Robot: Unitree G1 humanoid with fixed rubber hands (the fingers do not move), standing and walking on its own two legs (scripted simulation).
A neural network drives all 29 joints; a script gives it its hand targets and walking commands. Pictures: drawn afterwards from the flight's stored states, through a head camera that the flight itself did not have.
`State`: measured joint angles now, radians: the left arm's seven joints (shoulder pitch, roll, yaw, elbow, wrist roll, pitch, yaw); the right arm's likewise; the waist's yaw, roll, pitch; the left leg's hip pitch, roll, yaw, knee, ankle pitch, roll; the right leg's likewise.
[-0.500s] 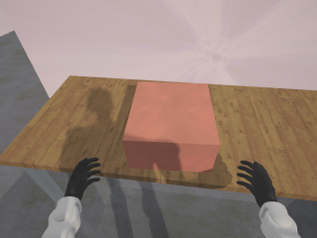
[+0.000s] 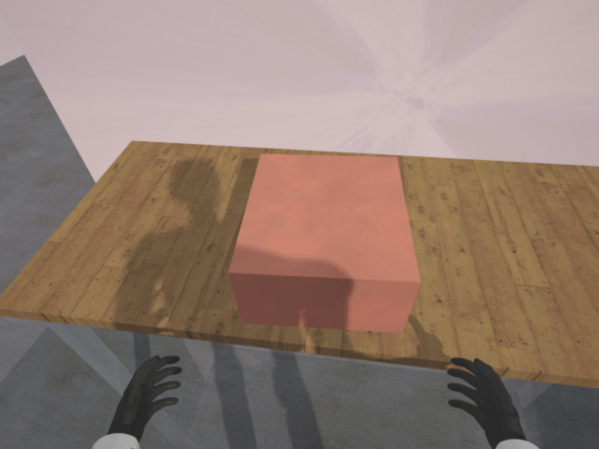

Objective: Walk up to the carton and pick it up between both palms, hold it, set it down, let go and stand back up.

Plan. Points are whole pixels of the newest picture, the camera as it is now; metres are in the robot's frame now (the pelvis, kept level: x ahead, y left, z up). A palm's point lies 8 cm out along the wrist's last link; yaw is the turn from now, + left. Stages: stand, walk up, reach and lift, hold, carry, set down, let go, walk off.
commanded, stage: set down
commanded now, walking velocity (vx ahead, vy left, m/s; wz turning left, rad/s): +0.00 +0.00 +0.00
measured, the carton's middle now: (324, 234) +0.50 +0.00 -0.02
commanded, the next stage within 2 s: let go in 0.70 s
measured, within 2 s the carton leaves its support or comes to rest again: neither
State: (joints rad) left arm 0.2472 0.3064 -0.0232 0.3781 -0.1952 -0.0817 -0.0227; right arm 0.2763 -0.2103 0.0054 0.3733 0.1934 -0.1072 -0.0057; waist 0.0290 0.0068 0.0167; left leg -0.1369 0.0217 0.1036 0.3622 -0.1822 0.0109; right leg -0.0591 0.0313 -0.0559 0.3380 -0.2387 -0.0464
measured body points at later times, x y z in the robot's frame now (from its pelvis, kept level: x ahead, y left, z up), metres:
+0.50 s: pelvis +0.01 -0.01 +0.00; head +0.01 +0.00 +0.45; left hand +0.16 +0.24 -0.07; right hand +0.17 -0.22 -0.08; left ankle +0.01 +0.11 -0.75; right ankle -0.03 -0.09 -0.75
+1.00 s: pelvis -0.01 -0.01 +0.00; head +0.00 +0.00 +0.45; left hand +0.16 +0.22 -0.09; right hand +0.15 -0.23 -0.09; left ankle +0.01 +0.11 -0.75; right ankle -0.03 -0.09 -0.75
